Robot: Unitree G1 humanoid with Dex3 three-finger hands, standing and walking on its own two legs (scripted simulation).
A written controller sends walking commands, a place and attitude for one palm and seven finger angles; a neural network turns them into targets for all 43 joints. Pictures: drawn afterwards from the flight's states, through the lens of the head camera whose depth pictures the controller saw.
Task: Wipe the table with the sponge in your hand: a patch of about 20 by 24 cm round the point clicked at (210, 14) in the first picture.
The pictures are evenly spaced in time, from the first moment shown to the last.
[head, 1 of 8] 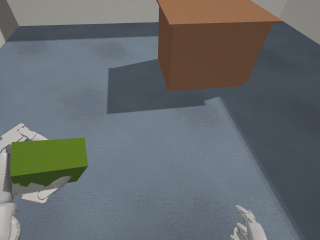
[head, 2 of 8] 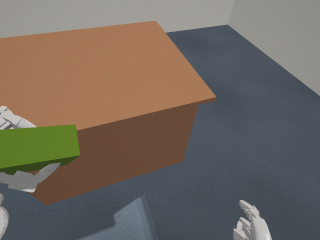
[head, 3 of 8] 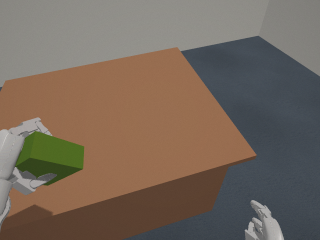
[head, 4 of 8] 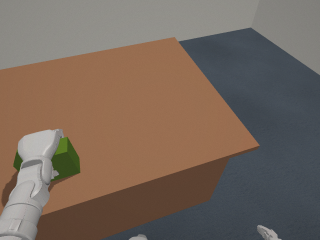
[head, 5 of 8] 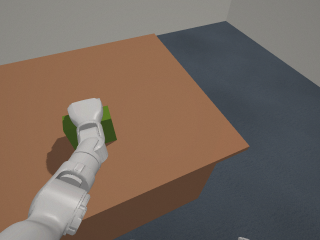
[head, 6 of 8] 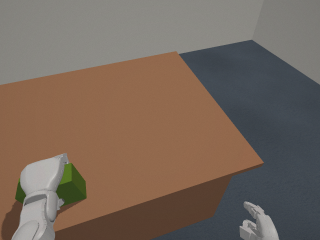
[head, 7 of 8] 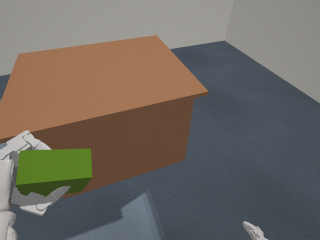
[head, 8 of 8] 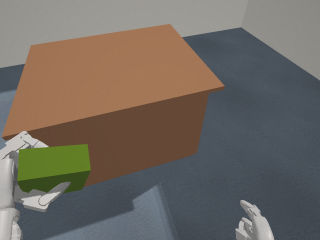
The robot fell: no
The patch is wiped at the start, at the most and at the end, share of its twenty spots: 0.00 0.95 0.95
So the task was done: yes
